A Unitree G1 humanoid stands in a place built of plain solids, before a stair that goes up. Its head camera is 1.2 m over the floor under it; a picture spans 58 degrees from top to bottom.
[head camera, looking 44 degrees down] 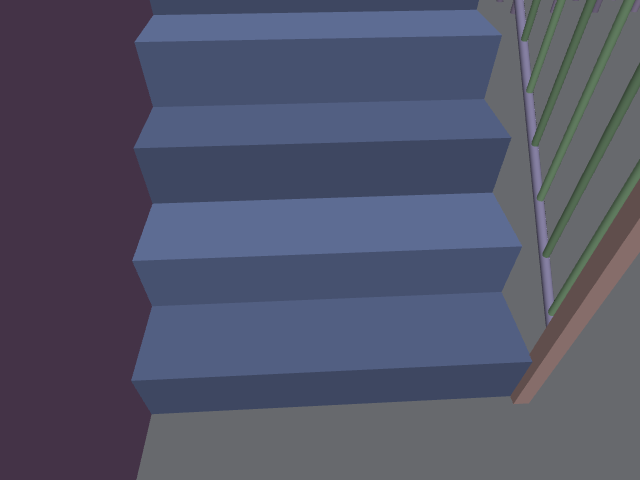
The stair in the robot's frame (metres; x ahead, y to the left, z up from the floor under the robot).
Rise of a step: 0.19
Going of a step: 0.23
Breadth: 1.03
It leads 3 degrees to the left of straight ahead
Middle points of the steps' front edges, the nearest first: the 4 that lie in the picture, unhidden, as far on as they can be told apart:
0.56 -0.04 0.19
0.79 -0.03 0.38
1.03 -0.02 0.57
1.26 0.00 0.77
